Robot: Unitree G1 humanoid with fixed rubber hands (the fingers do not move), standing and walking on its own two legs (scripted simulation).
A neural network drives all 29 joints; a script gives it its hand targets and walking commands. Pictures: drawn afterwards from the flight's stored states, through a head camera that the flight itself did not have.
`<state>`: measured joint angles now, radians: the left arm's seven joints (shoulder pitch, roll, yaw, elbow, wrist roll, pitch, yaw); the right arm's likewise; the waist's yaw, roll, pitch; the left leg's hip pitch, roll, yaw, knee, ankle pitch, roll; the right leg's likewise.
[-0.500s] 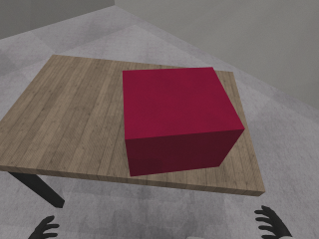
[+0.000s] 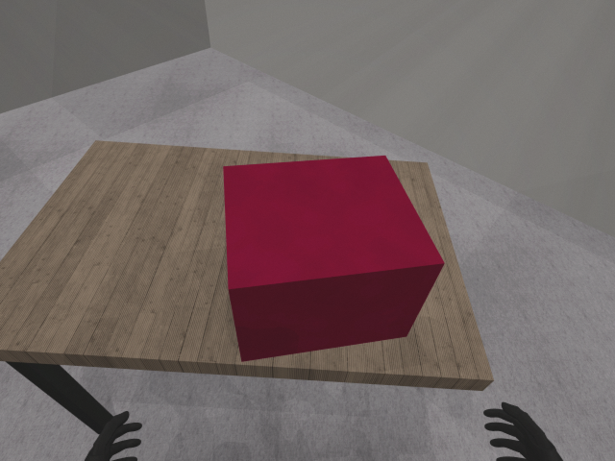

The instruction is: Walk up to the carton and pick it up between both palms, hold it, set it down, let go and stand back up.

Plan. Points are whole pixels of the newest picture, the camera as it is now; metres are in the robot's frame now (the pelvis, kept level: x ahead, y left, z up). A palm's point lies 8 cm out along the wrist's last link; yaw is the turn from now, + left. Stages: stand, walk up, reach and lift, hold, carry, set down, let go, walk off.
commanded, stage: reach and lift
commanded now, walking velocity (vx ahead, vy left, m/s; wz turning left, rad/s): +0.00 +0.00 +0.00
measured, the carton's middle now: (317, 253) +0.46 -0.01 -0.03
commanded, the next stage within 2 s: none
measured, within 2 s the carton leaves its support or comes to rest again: neither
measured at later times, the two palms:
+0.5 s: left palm (140, 437) +0.18 +0.22 -0.05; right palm (548, 431) +0.18 -0.29 -0.03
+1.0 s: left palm (157, 406) +0.21 +0.20 -0.03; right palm (566, 408) +0.21 -0.32 -0.01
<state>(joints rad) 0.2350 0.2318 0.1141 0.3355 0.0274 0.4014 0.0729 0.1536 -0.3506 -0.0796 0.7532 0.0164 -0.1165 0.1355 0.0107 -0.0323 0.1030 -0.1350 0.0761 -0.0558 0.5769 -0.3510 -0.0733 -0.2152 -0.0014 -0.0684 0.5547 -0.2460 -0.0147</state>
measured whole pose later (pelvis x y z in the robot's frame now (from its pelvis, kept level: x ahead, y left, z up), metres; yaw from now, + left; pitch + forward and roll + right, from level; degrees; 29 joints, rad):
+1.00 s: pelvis +0.03 +0.01 +0.00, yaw -3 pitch +2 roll -1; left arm 0.29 0.03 0.01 0.38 -0.06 -0.22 0.21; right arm 0.07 -0.55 0.09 0.98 0.51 -0.54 0.35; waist 0.03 0.01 -0.07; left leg -0.21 0.07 -0.02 0.57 -0.39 -0.06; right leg -0.32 0.01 -0.01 0.57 -0.27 0.00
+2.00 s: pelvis +0.00 +0.01 +0.01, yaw -5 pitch +8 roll +0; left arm -0.20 0.09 0.06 0.31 -0.12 0.16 0.24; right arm -0.46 -0.66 0.09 0.95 0.51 -0.17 0.36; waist 0.08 0.01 -0.09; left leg -0.33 0.06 -0.01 0.47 -0.28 -0.06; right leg -0.44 0.03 0.05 0.45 -0.14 0.00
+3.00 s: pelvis +0.00 +0.00 +0.01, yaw -4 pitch +19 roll -1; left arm -0.67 0.17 0.10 0.47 -0.19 0.40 0.23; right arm -0.99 -0.70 0.10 1.05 0.47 0.13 0.26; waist 0.16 0.03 -0.18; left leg -0.53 0.07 -0.03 0.42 -0.22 -0.07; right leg -0.61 0.04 0.04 0.33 -0.05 -0.01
